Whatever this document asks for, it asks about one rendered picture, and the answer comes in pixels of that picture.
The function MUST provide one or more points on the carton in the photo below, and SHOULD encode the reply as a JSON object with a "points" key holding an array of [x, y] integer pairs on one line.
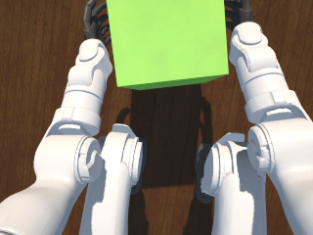
{"points": [[166, 43]]}

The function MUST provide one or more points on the right robot forearm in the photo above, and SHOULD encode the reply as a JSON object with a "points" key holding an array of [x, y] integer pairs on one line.
{"points": [[262, 81]]}

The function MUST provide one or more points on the right robot upper arm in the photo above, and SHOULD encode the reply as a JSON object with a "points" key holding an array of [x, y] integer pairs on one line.
{"points": [[284, 150]]}

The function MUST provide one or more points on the right robot hand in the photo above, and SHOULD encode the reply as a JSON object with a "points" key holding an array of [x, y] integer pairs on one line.
{"points": [[242, 13]]}

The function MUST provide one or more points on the left robot upper arm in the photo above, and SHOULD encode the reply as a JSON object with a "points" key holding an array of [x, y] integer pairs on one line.
{"points": [[63, 165]]}

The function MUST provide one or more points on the left robot forearm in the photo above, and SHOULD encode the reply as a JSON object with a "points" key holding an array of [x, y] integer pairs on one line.
{"points": [[79, 113]]}

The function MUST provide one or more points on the left robot hand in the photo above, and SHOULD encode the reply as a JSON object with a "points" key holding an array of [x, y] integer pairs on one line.
{"points": [[92, 25]]}

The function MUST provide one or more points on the left robot thigh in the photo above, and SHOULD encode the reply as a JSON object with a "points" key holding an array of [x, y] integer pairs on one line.
{"points": [[106, 205]]}

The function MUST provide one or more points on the right robot foot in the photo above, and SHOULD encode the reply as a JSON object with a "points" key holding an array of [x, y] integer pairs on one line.
{"points": [[201, 155]]}

